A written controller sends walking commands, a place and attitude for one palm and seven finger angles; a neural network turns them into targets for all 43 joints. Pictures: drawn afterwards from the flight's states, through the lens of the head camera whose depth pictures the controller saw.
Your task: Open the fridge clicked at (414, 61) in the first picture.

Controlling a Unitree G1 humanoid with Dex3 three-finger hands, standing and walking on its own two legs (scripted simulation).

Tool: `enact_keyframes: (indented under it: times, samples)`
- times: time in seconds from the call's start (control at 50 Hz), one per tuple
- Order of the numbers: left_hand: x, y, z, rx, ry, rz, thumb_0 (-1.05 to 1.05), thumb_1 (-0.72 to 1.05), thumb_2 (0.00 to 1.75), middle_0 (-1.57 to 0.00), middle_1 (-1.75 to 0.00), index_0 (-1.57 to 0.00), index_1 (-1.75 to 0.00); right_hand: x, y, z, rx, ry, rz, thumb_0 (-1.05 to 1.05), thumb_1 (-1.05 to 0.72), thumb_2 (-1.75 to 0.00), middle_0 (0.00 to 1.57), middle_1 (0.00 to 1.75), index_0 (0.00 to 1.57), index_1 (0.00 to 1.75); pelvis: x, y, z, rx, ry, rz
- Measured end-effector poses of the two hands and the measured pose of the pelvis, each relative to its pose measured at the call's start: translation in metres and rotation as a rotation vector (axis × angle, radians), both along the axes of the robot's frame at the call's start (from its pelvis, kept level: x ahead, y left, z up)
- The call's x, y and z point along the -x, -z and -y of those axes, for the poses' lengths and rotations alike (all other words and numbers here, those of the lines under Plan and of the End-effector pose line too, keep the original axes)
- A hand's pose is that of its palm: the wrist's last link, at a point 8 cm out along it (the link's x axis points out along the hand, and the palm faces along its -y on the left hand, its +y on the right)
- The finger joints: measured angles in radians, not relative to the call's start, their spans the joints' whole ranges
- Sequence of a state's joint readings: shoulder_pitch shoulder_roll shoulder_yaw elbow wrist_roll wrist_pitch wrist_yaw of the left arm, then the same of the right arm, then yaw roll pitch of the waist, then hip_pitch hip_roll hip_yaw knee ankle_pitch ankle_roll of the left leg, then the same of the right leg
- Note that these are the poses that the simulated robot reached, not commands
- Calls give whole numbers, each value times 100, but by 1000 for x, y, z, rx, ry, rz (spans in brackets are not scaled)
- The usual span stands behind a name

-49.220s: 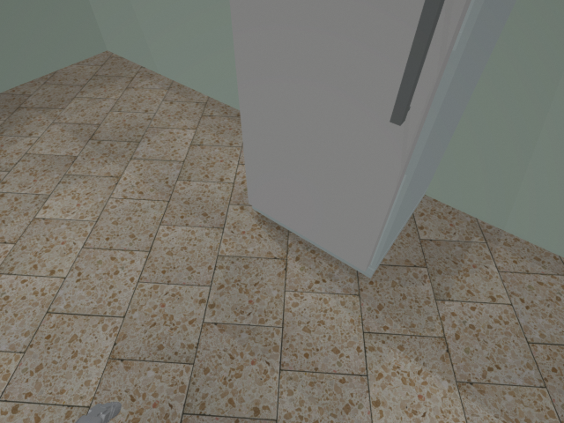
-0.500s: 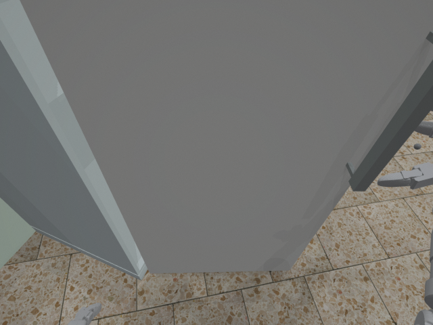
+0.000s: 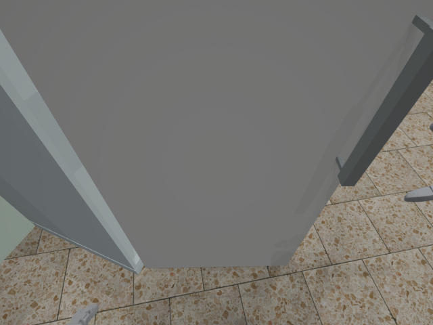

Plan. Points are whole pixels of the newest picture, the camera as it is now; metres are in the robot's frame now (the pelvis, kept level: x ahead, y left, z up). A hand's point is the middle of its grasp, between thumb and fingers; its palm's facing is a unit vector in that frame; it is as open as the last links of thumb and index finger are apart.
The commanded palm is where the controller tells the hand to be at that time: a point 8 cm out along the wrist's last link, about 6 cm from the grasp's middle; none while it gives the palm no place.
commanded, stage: slip the hand off the handle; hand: right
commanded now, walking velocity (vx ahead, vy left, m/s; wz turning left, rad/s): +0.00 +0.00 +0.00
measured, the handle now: (376, 117) +0.43 -0.23 +0.19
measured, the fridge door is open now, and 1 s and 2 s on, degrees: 66 66 66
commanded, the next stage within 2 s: draw the hand back to the body in 1.06 s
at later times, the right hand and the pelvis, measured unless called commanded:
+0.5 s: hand out of the picture +0.26 -0.27 +0.18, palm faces +0.31 +0.92 -0.23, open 14.7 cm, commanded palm +0.22 -0.31 +0.19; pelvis -0.04 +0.00 +0.01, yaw -3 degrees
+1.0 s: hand out of the picture +0.25 -0.26 +0.19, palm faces +0.31 +0.92 -0.25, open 14.7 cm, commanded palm +0.21 -0.32 +0.19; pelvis -0.01 +0.03 +0.01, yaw -2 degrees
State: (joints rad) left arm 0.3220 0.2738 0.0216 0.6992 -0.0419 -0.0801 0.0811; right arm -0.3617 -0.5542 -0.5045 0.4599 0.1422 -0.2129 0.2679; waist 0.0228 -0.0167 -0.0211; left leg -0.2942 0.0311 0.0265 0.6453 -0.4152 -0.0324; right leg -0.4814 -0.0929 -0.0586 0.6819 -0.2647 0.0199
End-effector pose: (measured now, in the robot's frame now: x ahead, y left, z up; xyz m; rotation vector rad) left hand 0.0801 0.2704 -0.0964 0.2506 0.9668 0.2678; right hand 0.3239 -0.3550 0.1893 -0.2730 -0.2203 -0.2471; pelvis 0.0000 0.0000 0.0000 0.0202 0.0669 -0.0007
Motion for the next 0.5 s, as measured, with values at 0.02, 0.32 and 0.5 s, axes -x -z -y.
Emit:
enact_keyframes:
  times: [0.02, 0.32, 0.5]
  samples:
    - [-2, -1, 5, 5, 2, 14, 2, 91, 90, -20, -29, -20, -30, 3, 2, -2, -3, -11, -2, -2, 55, -20, 26, 115, 25, 115, 0, 0, 3, -1, 0, 4]
    - [-67, -25, 69, 71, 204, 251, 2, 91, 90, -20, -30, -20, -30, 80, 1, -17, -15, 70, 32, -2, 55, -20, 26, 115, 26, 115, 24, -6, 11, -9, 36, 77]
    - [-77, -34, 62, 66, 241, 313, 2, 90, 90, -20, -30, -20, -30, 98, 0, -42, -10, 38, 10, -2, 56, -20, 26, 115, 25, 115, 36, -8, -3, -3, 51, 113]
